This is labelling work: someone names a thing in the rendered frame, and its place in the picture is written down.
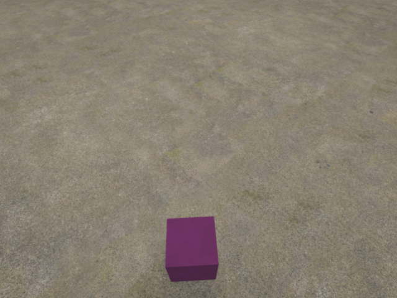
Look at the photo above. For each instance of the carton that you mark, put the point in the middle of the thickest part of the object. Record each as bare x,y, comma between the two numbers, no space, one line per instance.
191,249

